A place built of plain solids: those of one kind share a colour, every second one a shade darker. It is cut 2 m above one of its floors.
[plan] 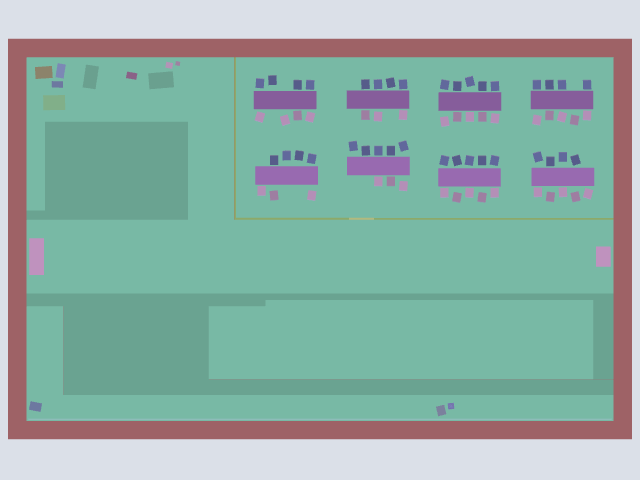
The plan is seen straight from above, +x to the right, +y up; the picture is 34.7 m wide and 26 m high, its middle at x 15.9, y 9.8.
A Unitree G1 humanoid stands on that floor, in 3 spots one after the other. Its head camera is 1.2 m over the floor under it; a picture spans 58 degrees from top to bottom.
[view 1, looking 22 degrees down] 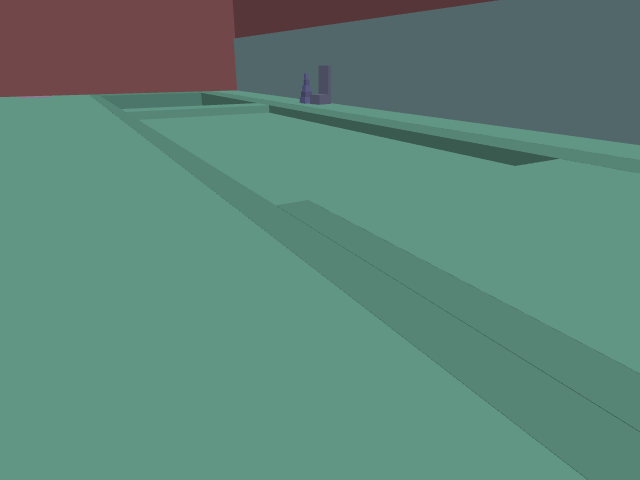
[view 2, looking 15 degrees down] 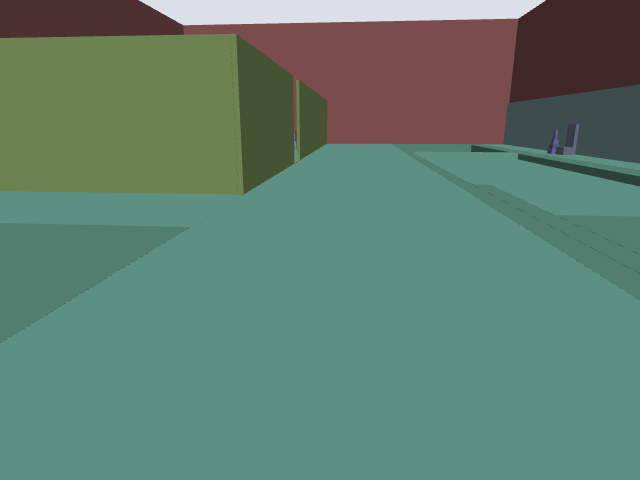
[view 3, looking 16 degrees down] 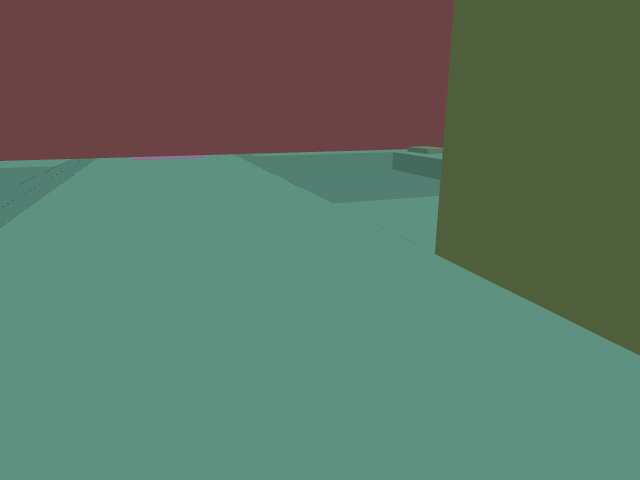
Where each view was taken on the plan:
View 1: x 9.43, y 8.11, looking -30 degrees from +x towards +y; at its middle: floor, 3.21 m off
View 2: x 3.82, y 8.90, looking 5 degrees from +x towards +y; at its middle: floor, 4.64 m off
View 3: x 14.40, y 8.65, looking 160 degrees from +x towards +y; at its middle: floor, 4.35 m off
